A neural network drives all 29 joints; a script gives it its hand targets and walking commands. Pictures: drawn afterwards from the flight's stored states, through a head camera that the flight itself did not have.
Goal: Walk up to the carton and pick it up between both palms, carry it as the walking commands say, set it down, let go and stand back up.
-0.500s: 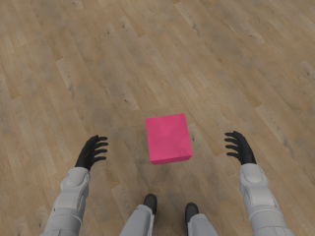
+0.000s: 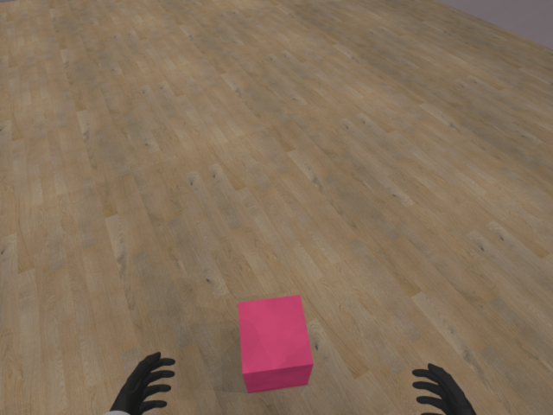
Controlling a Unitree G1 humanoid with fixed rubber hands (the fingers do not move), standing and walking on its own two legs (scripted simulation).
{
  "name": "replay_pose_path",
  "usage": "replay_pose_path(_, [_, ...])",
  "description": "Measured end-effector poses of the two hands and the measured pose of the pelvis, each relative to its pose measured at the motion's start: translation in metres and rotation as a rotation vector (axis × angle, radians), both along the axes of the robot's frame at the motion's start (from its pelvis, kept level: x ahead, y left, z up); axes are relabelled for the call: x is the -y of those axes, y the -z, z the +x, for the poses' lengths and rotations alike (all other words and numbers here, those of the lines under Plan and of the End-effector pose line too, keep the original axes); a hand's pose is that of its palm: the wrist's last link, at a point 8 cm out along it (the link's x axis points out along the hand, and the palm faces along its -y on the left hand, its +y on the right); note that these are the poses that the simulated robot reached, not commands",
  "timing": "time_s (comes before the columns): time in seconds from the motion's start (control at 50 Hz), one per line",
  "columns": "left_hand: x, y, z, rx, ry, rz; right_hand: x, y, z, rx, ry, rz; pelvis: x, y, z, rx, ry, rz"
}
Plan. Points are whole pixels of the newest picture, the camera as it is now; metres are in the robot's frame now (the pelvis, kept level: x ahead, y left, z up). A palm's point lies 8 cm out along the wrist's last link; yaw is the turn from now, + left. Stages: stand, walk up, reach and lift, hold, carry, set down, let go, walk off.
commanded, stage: let go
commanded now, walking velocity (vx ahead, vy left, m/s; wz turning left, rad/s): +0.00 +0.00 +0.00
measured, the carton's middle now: (273, 345) +0.44 +0.04 -0.65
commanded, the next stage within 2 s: stand in 0.34 s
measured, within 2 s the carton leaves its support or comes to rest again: neither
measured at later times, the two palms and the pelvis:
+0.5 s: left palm (96, 411) +0.16 +0.28 -0.09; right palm out of the picture +0.14 -0.24 -0.09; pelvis +0.02 +0.03 +0.00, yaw -1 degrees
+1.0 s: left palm out of the picture +0.04 +0.30 -0.12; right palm out of the picture +0.03 -0.24 -0.12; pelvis -0.02 +0.03 +0.00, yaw -1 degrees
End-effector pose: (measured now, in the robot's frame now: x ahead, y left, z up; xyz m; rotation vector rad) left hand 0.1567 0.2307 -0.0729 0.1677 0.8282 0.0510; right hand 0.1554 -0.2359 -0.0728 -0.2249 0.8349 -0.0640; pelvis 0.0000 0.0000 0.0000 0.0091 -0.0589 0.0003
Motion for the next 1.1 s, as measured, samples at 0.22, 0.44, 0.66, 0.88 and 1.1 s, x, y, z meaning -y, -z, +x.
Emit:
replay_pose_path(0.22, [-0.009, -0.002, 0.012, -0.019, -0.001, 0.028, -0.009, 0.001, 0.008, 0.0, 0.03, 0.02, -0.009, 0.0, 0.011, 0.01, 0.005, -0.006])
replay_pose_path(0.44, [-0.041, 0.008, 0.014, 0.015, -0.071, 0.071, -0.007, 0.011, -0.002, -0.016, 0.071, -0.052, -0.023, 0.003, 0.016, -0.033, 0.017, -0.013])
replay_pose_path(0.66, [-0.069, 0.035, -0.047, -0.133, -0.109, 0.121, 0.013, 0.023, -0.061, -0.118, 0.184, -0.107, -0.03, 0.003, 0.011, -0.022, 0.03, -0.015])
replay_pose_path(0.88, [-0.065, 0.044, -0.095, -0.224, -0.109, 0.119, 0.004, 0.038, -0.108, -0.216, 0.21, -0.074, -0.031, 0.001, -0.008, -0.007, 0.031, -0.012])
replay_pose_path(1.1, [-0.068, 0.045, -0.121, -0.26, -0.128, 0.13, 0.012, 0.044, -0.133, -0.269, 0.204, -0.076, -0.026, 0.001, -0.02, -0.001, 0.022, -0.013])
